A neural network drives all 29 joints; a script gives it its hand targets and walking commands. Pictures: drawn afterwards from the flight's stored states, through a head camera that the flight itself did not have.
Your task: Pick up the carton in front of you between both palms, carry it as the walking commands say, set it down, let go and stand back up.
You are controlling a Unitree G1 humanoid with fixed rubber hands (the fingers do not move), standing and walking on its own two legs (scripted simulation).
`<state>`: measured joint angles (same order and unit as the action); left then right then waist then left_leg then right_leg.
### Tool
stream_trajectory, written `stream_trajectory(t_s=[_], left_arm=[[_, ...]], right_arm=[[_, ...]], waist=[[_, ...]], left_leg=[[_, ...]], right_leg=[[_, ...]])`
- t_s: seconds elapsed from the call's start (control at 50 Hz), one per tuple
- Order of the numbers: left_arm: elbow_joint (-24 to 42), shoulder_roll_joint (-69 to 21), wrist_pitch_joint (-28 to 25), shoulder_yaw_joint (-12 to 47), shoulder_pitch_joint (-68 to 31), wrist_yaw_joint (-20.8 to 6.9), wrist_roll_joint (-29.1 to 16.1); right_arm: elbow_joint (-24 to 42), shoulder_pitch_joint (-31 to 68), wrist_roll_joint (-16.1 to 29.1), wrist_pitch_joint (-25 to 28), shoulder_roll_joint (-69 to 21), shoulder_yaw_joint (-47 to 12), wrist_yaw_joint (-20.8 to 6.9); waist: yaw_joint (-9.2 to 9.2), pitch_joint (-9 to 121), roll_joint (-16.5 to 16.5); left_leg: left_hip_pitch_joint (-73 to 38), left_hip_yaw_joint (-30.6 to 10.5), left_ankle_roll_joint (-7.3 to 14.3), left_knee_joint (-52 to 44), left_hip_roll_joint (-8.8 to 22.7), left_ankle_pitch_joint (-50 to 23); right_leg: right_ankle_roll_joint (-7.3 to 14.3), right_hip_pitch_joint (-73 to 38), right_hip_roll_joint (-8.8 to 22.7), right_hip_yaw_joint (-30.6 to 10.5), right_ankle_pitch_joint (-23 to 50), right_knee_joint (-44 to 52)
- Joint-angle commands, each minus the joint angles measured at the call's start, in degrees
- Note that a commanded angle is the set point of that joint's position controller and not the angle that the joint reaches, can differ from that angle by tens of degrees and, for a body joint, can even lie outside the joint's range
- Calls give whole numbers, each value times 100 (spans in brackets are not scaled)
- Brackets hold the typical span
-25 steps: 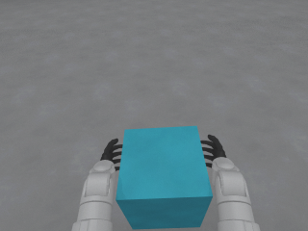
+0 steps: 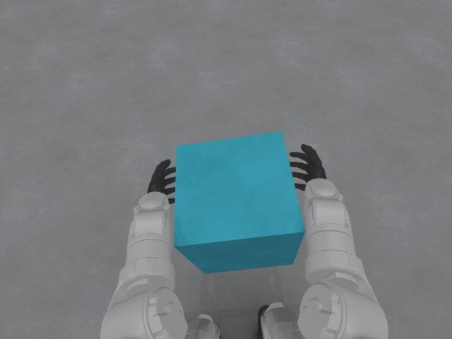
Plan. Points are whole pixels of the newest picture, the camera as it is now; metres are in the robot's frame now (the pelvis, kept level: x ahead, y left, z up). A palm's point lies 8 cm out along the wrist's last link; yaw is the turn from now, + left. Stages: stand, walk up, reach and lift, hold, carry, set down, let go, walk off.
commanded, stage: set down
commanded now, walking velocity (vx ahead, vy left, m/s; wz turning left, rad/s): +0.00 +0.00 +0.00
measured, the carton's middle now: (239, 210) +0.37 +0.00 -0.09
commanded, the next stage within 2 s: none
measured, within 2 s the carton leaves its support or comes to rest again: rests again in 1.94 s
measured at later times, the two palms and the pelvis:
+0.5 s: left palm (187, 211) +0.41 +0.14 -0.20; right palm (303, 206) +0.41 -0.16 -0.18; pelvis +0.00 +0.02 -0.12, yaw +1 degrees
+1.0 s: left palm (206, 222) +0.44 +0.10 -0.36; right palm (302, 219) +0.44 -0.19 -0.35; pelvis -0.04 +0.00 -0.25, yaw +5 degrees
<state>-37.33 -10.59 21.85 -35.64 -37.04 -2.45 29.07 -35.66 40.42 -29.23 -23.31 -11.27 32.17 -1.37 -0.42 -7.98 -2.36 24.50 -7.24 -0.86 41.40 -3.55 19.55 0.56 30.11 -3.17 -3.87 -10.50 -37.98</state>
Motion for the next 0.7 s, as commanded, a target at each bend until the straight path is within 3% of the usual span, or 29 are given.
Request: stream_trajectory(t_s=[0.0, 0.02, 0.04, 0.06, 0.08, 0.1, 0.12, 0.14, 0.18, 0.22, 0.24, 0.26, 0.28, 0.32, 0.34, 0.36, 0.38, 0.4, 0.44, 0.46, 0.48, 0.5, 0.52, 0.54, 0.58, 0.62, 0.64, 0.66, 0.68], left_arm=[[-138, -3559, -1005, 2248, -2479, -682, -925], [-45, -3729, -1215, 2589, -2713, -711, -1141], [-175, -3758, -1370, 2715, -2733, -743, -1147], [-18, -3918, -1546, 3059, -2924, -755, -1462], [-41, -4185, -1659, 3346, -2851, -732, -1639], [274, -4327, -1736, 3987, -3164, -710, -1914], [488, -4441, -1822, 4325, -3116, -653, -2134], [873, -4409, -1860, 4818, -3160, -550, -2322], [837, -4411, -1802, 5098, -2971, -399, -2440], [811, -4494, -1709, 5132, -2798, -373, -2441], [722, -4670, -1618, 5012, -2823, -374, -2416], [590, -4811, -1533, 4950, -2800, -422, -2457], [615, -4685, -1479, 4860, -3086, -430, -2347], [471, -4882, -1393, 4691, -3109, -451, -2295], [562, -4632, -1360, 4558, -3512, -460, -2289], [487, -4864, -1305, 4645, -3633, -447, -2365], [301, -4837, -1262, 4460, -3441, -445, -2245], [89, -4898, -1212, 4331, -3367, -436, -2246], [93, -4816, -1211, 4141, -3640, -376, -2195], [52, -4733, -1228, 4184, -3643, -338, -2170], [-14, -4675, -1240, 4145, -3812, -287, -2171], [-169, -4803, -1272, 3951, -3661, -248, -2142], [-182, -4712, -1300, 3905, -3752, -227, -2132], [-221, -4493, -1321, 3848, -3847, -202, -2058], [287, -4378, -1435, 4107, -4463, -99, -2267], [117, -4427, -1419, 4071, -4561, -33, -2262], [211, -4413, -1434, 4134, -4527, -6, -2286], [265, -4473, -1434, 4285, -4699, 36, -2362], [54, -4366, -1413, 4066, -4627, 55, -2295]], right_arm=[[-256, 1752, 821, 970, -3599, -2213, -610], [-402, 1675, 800, 1170, -3692, -2366, -605], [-487, 1763, 882, 1365, -3910, -2429, -591], [-329, 1902, 1010, 1490, -4042, -2836, -581], [-116, 1953, 1309, 1587, -4243, -3346, -569], [72, 2109, 1474, 1675, -4490, -3564, -539], [551, 2412, 1831, 1742, -4548, -4190, -521], [798, 2298, 2072, 1728, -4573, -4692, -501], [802, 2099, 2276, 1668, -4594, -4887, -525], [779, 2025, 2127, 1553, -4466, -4891, -590], [505, 2053, 2157, 1489, -4545, -4842, -624], [420, 2157, 2099, 1439, -4349, -4796, -715], [22, 2026, 2084, 1387, -4428, -4458, -791], [-84, 2221, 1937, 1295, -4351, -4389, -877], [-144, 2500, 1966, 1249, -4325, -4187, -916], [-128, 2449, 1952, 1229, -4372, -4098, -973], [-269, 2518, 1924, 1210, -4321, -4014, -982], [-555, 2353, 1798, 1141, -4293, -3844, -1021], [-827, 2362, 1607, 1097, -4157, -3461, -1048], [-854, 2506, 1667, 1129, -4189, -3394, -1102], [-981, 2518, 1650, 1144, -4110, -3195, -1124], [-839, 2751, 1647, 1183, -3988, -3254, -1129], [-934, 2712, 1642, 1180, -4043, -3215, -1128], [-842, 2985, 1651, 1208, -3963, -3168, -1131], [-828, 3067, 1805, 1216, -3951, -3235, -1116], [-1018, 3083, 1769, 1184, -3944, -3107, -1101], [-1002, 3289, 1893, 1185, -3871, -3193, -1103], [-1216, 2986, 1747, 1149, -3914, -3059, -1086], [-979, 3436, 1875, 1167, -3755, -3201, -1082]], waist=[[-103, 2809, 236], [-342, 3182, 316], [-259, 3518, 285], [-322, 3954, 456], [-191, 4554, 459], [-319, 5324, 409], [-7, 6348, 311], [9, 7328, 368], [16, 7714, 452], [-119, 7356, 609], [11, 7043, 342], [-222, 6758, 358], [-228, 6426, 82], [-142, 6448, 79], [-200, 6419, 72], [-469, 6355, 38], [-323, 6345, 47], [-406, 6236, 182], [-580, 6060, 34], [-461, 6094, 105], [-588, 6026, -116], [-458, 6200, -42], [-545, 6246, 79], [-435, 6160, 66], [-525, 6684, 60], [-577, 6738, -27], [-433, 6814, -38], [-741, 6882, -40], [-509, 6895, -26]], left_leg=[[2183, 503, 151, -133, -398, -267], [2503, 463, 101, 46, -431, -309], [2723, 433, 102, 228, -462, -461], [3055, 494, 38, 495, -523, -460], [3290, 513, 13, 592, -504, -680], [3491, 474, -30, 841, -550, -1023], [3661, 592, -90, 1097, -588, -1197], [3678, 637, -138, 1320, -625, -1555], [4540, 658, -237, 1459, -636, -1303], [4759, 626, -179, 1646, -672, -1075], [4357, 659, -164, 1704, -709, -1072], [4185, 552, -181, 1736, -663, -1023], [4217, 529, -211, 1782, -643, -668], [4534, 631, -213, 2040, -706, -422], [4658, 617, -183, 2124, -683, -315], [4592, 572, -194, 2193, -684, -313], [4648, 602, -219, 2299, -710, -364], [4780, 545, -199, 2260, -694, -215], [5110, 527, -247, 2403, -712, -185], [4935, 430, -205, 2459, -682, -471], [5097, 478, -255, 2565, -664, -396], [5142, 539, -256, 2684, -744, -394], [5265, 530, -237, 2769, -750, -256], [5504, 601, -241, 2927, -786, -374], [5707, 659, -277, 3257, -814, -358], [5806, 729, -275, 3407, -855, -209], [5760, 690, -281, 3460, -839, -395], [5802, 738, -325, 3596, -877, -274], [5996, 777, -324, 3752, -918, -258]], right_leg=[[-57, -1564, -175, 37, 875, -437], [-48, -1456, -236, 49, 1117, -655], [-62, -1180, -234, 9, 1267, -837], [-100, -1290, -221, -42, 1418, -1003], [-140, -1488, -166, -129, 1916, -1183], [-170, -1661, -224, -86, 2446, -1510], [-190, -2047, -202, -142, 2897, -1799], [-173, -2439, -176, -178, 3683, -2086], [-198, -2454, -85, -251, 4186, -2398], [-292, -1591, -215, -58, 3309, -2583], [-339, -703, -304, 2, 2359, -2457], [-319, 22, -351, 159, 1851, -2431], [-267, 614, -386, 182, 1277, -2507], [-223, 1017, -383, 190, 885, -2611], [-208, 1400, -406, 260, 791, -2832], [-159, 1602, -421, 298, 691, -2822], [-200, 1824, -433, 297, 665, -2883], [-186, 1977, -414, 376, 552, -2937], [-149, 2363, -429, 385, 550, -3139], [-163, 2642, -432, 424, 644, -3277], [-103, 2805, -421, 362, 632, -3346], [-140, 2963, -442, 439, 523, -3445], [-156, 3056, -451, 481, 425, -3540], [-177, 3274, -424, 417, 553, -3634], [-186, 3221, -460, 460, 735, -3985], [-220, 3398, -478, 481, 585, -4141], [-213, 3500, -447, 486, 700, -4234], [-237, 3544, -476, 529, 664, -4307], [-257, 3715, -462, 495, 586, -4415]])
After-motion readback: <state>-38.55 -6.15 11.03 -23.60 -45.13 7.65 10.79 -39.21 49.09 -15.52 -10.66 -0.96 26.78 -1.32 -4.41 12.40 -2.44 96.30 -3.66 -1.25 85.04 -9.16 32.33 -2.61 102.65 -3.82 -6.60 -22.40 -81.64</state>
